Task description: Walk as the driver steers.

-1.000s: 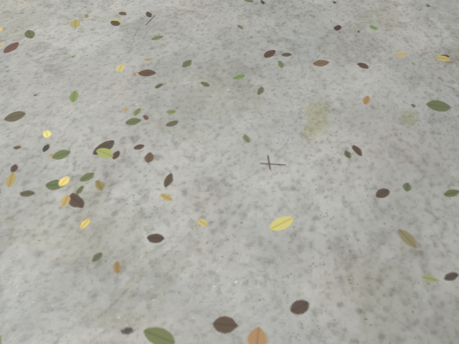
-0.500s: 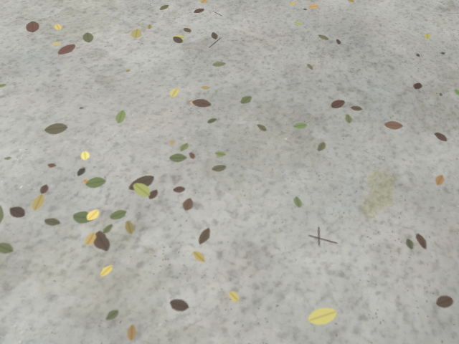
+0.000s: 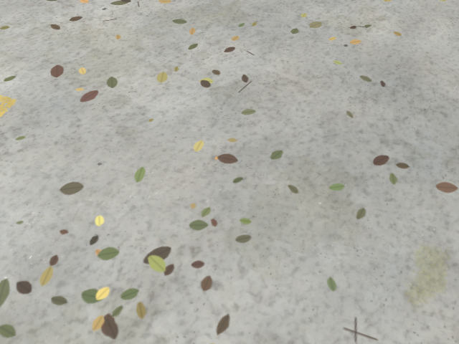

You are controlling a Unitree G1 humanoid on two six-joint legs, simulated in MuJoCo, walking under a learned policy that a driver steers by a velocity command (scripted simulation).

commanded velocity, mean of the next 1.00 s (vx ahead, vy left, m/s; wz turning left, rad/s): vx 0.50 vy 0.00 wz -0.55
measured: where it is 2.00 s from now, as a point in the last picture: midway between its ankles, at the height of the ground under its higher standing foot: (368, 204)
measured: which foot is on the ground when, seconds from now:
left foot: up 0.00-0.16, down 0.18-0.70, up 0.72-1.00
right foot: down 0.00-0.18, up 0.20-0.68, down 0.70-1.00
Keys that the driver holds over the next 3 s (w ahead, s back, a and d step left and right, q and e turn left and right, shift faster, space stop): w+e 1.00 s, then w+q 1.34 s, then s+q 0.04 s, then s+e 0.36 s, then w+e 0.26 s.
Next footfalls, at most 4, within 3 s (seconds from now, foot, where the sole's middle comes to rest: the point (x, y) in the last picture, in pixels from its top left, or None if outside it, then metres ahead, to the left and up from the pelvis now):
0.18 left None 0.25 0.13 -0.78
0.70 right None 0.45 -0.16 -0.78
1.24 left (321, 247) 0.79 -0.19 -0.78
1.74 right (402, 207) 0.96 -0.48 -0.78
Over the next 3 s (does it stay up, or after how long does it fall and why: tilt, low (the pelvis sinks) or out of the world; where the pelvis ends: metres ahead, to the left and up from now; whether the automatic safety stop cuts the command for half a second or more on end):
stays up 1.33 -0.38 0.00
